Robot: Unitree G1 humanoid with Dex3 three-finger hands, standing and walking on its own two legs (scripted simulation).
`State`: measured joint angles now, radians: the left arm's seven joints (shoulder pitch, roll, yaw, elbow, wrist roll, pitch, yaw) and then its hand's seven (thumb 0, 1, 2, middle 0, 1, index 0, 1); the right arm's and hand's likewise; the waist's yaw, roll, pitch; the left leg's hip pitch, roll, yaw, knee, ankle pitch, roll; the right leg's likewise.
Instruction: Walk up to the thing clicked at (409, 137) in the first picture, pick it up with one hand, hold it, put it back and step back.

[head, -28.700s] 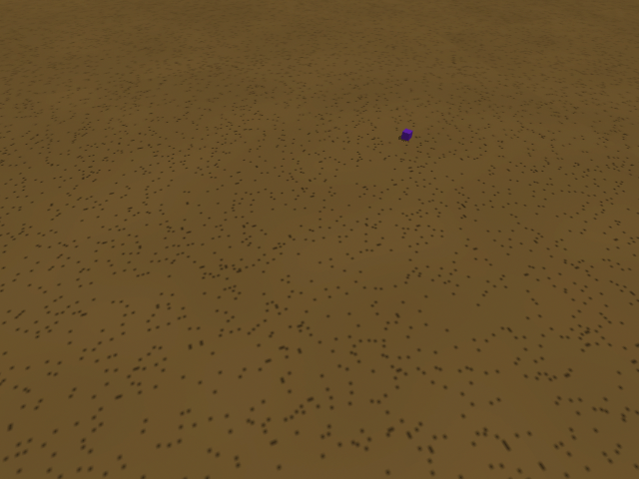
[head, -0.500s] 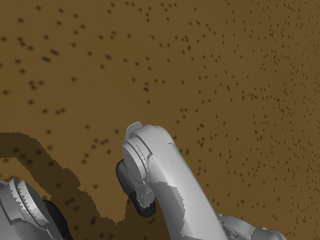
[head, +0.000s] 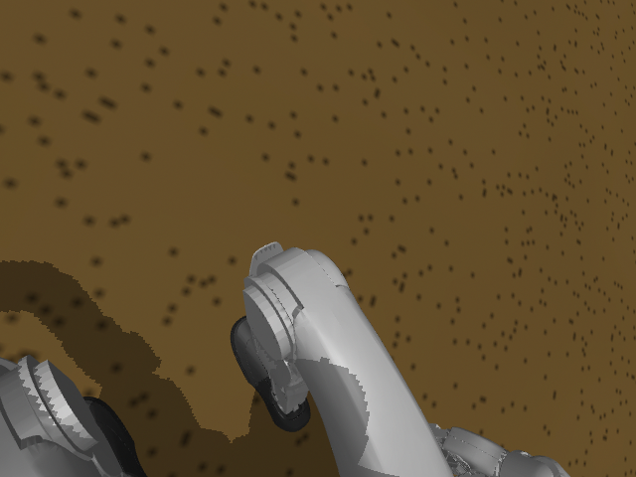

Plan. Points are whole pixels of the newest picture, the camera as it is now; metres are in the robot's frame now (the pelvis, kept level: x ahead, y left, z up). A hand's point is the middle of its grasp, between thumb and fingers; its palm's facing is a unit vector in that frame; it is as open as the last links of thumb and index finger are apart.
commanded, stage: close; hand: left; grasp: from above
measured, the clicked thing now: out of the picture +0.43 +0.33 -0.29
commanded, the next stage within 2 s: none
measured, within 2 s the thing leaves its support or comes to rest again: neither
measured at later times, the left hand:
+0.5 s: hand out of the picture +0.44 +0.30 -0.25, palm faces +0.09 -0.50 -0.86, open 11.2 cm
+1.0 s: hand out of the picture +0.44 +0.30 -0.25, palm faces +0.09 -0.50 -0.86, open 11.6 cm
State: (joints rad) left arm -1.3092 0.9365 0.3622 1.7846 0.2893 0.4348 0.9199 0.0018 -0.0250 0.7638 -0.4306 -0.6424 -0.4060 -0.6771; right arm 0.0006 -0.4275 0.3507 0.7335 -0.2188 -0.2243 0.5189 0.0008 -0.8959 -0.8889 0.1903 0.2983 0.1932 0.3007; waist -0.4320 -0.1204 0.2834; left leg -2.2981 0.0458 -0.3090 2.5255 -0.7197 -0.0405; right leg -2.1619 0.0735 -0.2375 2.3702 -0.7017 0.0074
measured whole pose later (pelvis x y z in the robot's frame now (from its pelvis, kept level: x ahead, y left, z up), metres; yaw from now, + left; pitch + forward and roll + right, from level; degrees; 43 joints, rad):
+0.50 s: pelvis +0.00 +0.00 +0.00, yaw +0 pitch +26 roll -14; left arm -1.32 0.94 0.37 1.79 0.28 0.43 0.92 0.00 -0.04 0.76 -0.42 -0.64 -0.40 -0.67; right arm 0.01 -0.43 0.36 0.73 -0.22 -0.22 0.52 0.00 -0.90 -0.89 0.19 0.30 0.19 0.30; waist -0.44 -0.12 0.28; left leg -2.30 0.04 -0.31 2.52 -0.72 -0.04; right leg -2.16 0.07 -0.24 2.37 -0.70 0.01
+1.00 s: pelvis +0.00 +0.00 +0.00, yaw +0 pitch +26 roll -14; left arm -1.32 0.95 0.36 1.78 0.28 0.44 0.92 0.00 -0.07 0.74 -0.40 -0.64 -0.37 -0.67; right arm 0.00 -0.44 0.36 0.72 -0.22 -0.21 0.53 0.00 -0.90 -0.89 0.19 0.30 0.19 0.30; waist -0.44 -0.13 0.29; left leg -2.30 0.04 -0.31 2.53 -0.72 -0.04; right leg -2.16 0.07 -0.24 2.37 -0.70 0.01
